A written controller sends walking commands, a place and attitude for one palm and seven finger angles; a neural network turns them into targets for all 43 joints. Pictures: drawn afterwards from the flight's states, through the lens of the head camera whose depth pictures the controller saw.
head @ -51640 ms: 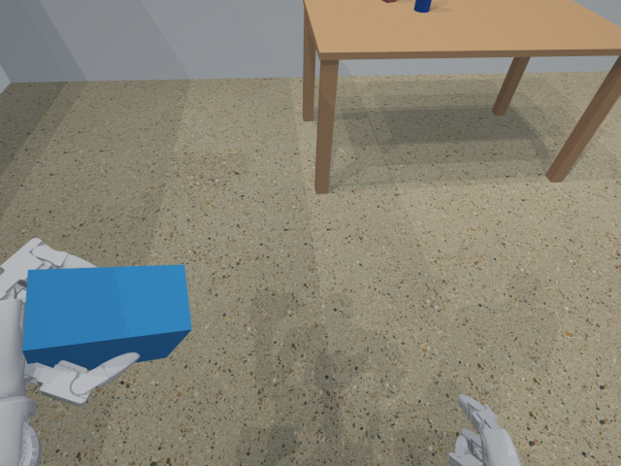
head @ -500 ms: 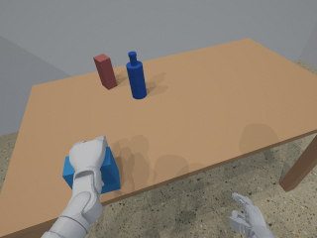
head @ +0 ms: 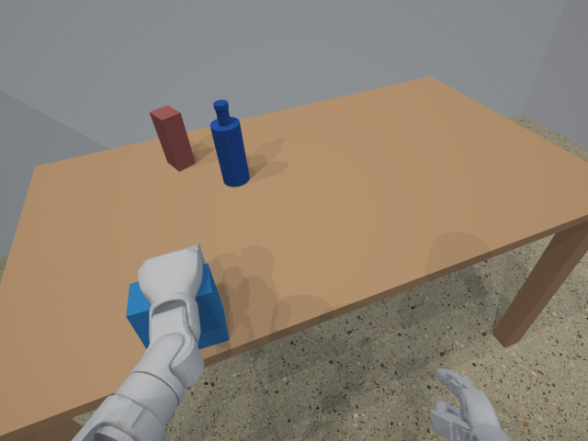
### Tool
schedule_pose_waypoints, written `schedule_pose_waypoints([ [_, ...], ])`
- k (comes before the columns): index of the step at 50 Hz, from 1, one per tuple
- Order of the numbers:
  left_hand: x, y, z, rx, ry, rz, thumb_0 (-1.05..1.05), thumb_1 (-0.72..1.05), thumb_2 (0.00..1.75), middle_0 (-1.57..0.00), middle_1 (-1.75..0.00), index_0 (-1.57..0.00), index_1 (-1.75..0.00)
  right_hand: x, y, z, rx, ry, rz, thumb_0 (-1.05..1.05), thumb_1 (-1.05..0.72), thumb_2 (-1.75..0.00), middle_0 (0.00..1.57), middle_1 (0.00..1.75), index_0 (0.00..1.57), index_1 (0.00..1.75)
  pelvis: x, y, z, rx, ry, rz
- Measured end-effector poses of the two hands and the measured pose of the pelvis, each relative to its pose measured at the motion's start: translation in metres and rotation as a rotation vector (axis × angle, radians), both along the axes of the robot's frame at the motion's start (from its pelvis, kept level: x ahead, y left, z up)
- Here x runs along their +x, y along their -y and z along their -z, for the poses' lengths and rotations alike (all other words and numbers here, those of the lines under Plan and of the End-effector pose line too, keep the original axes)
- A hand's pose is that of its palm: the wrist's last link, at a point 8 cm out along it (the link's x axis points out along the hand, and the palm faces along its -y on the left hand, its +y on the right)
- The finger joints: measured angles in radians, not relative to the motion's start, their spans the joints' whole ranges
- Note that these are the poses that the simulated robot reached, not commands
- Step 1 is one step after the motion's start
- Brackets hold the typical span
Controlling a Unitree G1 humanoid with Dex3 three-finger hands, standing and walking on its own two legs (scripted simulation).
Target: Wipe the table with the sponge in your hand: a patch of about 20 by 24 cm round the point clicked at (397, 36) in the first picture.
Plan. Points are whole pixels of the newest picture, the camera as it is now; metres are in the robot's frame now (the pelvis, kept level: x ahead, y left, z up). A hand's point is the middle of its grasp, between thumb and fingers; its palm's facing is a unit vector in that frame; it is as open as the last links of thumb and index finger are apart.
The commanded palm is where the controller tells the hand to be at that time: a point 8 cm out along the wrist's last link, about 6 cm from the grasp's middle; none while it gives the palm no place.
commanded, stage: wipe forward along the third lane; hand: left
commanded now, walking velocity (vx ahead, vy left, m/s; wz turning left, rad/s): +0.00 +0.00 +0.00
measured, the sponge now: (185, 321) +0.30 +0.23 -0.03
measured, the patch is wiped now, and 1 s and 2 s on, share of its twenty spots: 0.80 0.85 0.95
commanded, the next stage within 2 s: wipe back along the third lane in 1.50 s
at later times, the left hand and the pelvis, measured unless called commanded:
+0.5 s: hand (186, 272) +0.36 +0.23 +0.03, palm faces -0.08 -0.01 -1.00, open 10.5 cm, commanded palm +0.34 +0.23 +0.06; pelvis -0.02 -0.02 -0.01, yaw -1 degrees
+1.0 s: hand (184, 255) +0.39 +0.25 +0.03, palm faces -0.08 +0.01 -1.00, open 10.5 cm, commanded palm +0.39 +0.25 +0.06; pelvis -0.02 -0.01 -0.02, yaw -1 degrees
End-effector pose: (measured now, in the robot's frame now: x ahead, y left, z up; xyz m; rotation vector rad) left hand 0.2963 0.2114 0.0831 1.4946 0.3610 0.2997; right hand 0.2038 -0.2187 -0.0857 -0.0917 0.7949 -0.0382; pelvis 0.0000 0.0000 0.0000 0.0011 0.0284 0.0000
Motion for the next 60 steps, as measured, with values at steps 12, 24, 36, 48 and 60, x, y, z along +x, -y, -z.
schedule_pose_waypoints([
  [12, 0.021, -0.003, 0.000, 0.014, -0.041, -0.005, 0.00, -0.57, 1.06, -0.71, -1.28, -0.72, -1.28, -0.033, 0.021, 0.020, -0.036, -0.083, 0.053, 0.01, -0.91, -0.90, 0.19, 0.30, 0.19, 0.30, -0.005, 0.009, 0.002, 0.004, -0.039, 0.003],
  [24, 0.046, -0.008, -0.002, 0.048, -0.055, 0.004, 0.00, -0.58, 1.06, -0.73, -1.26, -0.74, -1.27, -0.082, 0.039, 0.041, -0.051, -0.183, 0.114, 0.01, -0.91, -0.90, 0.20, 0.30, 0.20, 0.30, -0.015, 0.015, 0.008, 0.004, -0.082, 0.010],
  [36, 0.066, -0.015, -0.001, 0.061, -0.067, 0.002, 0.01, -0.58, 1.07, -0.73, -1.27, -0.74, -1.28, -0.125, 0.056, 0.049, -0.075, -0.262, 0.177, 0.01, -0.91, -0.90, 0.20, 0.30, 0.20, 0.30, -0.019, 0.017, 0.012, -0.002, -0.119, 0.021],
  [48, 0.080, -0.023, -0.001, 0.064, -0.055, -0.005, 0.01, -0.59, 1.07, -0.74, -1.27, -0.74, -1.27, -0.139, 0.052, 0.054, -0.074, -0.287, 0.183, 0.01, -0.91, -0.90, 0.20, 0.30, 0.20, 0.30, -0.023, 0.015, 0.016, -0.008, -0.152, 0.024],
  [60, 0.112, -0.036, -0.002, 0.074, -0.075, -0.027, 0.02, -0.59, 1.07, -0.73, -1.28, -0.74, -1.29, -0.156, 0.048, 0.056, -0.098, -0.332, 0.206, 0.00, -0.91, -0.90, 0.20, 0.30, 0.20, 0.30, -0.023, 0.008, 0.021, -0.021, -0.203, 0.030],
])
